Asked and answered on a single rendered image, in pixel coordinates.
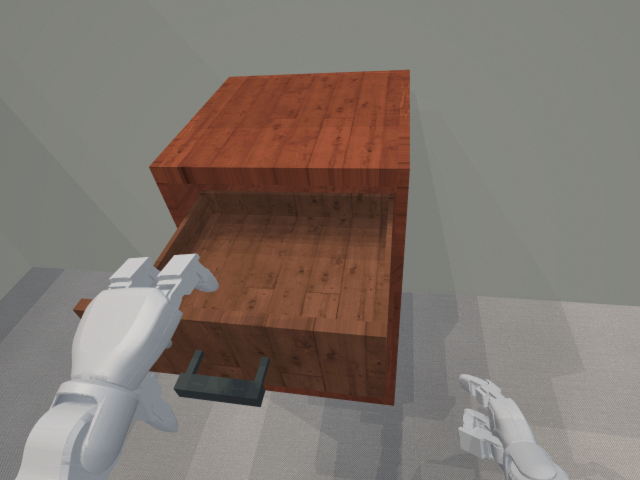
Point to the handle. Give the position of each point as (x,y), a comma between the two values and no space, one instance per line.
(220,389)

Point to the left robot forearm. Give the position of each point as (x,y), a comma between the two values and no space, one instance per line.
(83,434)

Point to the left robot hand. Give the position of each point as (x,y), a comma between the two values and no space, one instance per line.
(125,329)

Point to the right robot forearm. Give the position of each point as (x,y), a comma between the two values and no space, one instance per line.
(529,461)

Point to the right robot hand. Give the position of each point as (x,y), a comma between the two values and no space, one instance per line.
(487,437)

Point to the drawer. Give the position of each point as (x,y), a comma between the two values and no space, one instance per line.
(304,279)

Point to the cabinet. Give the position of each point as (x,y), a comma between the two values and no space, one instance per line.
(345,132)

